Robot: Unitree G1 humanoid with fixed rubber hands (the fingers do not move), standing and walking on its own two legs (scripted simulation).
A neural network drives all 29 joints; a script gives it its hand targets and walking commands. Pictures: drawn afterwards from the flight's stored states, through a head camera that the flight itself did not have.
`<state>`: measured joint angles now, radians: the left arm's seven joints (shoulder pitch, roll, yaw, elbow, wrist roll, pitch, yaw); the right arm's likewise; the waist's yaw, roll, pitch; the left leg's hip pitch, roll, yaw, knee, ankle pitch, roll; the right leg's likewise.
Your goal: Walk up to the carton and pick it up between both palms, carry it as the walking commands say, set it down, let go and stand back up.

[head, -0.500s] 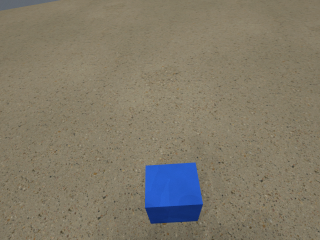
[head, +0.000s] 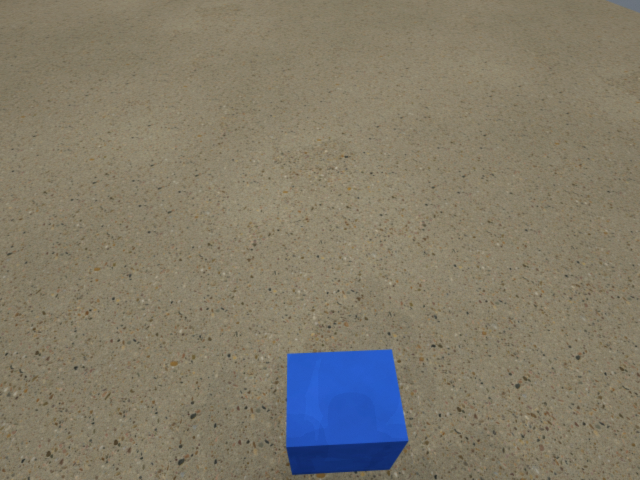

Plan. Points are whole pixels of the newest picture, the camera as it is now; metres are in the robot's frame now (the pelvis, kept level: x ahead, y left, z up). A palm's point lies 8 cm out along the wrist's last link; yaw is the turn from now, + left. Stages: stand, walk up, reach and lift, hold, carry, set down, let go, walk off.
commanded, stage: walk up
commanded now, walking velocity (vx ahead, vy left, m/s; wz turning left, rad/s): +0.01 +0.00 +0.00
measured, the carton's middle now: (340, 414) +0.40 -0.05 -0.61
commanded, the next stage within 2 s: stand in 0.80 s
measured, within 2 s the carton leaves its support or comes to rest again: neither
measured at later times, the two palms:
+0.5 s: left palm out of the picture +0.02 +0.23 -0.14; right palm out of the picture +0.07 -0.25 -0.10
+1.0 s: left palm out of the picture +0.01 +0.23 -0.14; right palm out of the picture +0.07 -0.25 -0.10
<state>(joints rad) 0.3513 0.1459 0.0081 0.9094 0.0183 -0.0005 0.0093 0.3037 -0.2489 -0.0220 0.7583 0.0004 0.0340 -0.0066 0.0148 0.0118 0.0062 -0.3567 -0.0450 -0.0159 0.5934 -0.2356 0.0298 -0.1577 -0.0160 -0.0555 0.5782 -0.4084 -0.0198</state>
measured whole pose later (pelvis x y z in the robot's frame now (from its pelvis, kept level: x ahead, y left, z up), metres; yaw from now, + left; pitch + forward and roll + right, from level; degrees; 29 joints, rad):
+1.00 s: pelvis -0.01 +0.01 +0.00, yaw +0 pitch +0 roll -1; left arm 0.33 0.16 0.01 0.92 0.02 0.03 0.01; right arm 0.30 -0.25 -0.01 0.76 0.00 0.01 -0.01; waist 0.01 -0.01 -0.03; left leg -0.36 -0.04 -0.02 0.58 -0.22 0.04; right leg -0.16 -0.02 -0.06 0.56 -0.40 0.00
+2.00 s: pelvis -0.08 +0.00 -0.09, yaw +0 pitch +18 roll +0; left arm -0.52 0.20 0.13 0.66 -0.07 0.24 0.07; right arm -0.56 -0.25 -0.18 0.70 0.00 0.15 0.04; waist 0.01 0.00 0.17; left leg -1.10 -0.04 -0.01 1.07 -0.28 0.03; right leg -0.94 -0.02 -0.05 1.19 -0.56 -0.01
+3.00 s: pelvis -0.13 +0.01 -0.23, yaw -6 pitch +42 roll -4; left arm -1.21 0.35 0.35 0.84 -0.07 0.19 0.04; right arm -1.19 -0.36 -0.25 0.72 0.06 0.21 0.03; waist 0.01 0.05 0.16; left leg -1.98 0.00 -0.01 1.51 -0.27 0.03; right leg -1.82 0.02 -0.05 1.66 -0.58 -0.01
